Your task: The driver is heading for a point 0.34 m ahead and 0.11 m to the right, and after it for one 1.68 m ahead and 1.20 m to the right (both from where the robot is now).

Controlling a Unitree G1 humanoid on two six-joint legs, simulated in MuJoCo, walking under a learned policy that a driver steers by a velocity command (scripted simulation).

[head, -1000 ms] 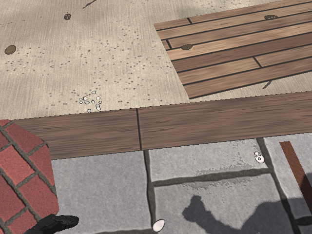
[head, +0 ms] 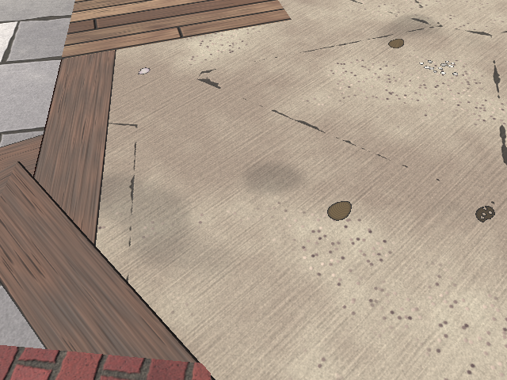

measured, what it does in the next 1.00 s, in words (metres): goes down, turning right: left foot, then right foot 0.13 m lower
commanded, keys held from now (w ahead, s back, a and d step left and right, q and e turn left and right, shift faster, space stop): w+shift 0.12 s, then e+shift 0.88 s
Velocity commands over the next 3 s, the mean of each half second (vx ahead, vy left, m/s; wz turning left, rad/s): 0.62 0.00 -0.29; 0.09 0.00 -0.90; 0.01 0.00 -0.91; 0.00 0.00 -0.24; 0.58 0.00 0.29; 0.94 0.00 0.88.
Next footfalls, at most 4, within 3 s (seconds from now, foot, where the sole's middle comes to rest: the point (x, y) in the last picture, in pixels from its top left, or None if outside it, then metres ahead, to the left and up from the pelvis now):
0.20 left None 0.39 0.10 -0.78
0.60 right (320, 362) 0.62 -0.10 -0.91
1.04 left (284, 303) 0.81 0.00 -0.91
1.50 right None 0.55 -0.08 -0.91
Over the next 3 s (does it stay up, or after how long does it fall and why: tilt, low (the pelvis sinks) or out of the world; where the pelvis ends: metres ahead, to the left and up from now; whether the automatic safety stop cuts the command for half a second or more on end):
stays up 1.01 -0.54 -0.14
